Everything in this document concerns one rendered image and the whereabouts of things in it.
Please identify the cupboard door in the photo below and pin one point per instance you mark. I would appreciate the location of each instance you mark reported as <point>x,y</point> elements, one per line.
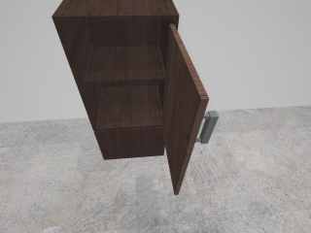
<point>184,104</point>

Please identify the handle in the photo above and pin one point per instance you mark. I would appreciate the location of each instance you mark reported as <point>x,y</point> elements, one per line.
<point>211,119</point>

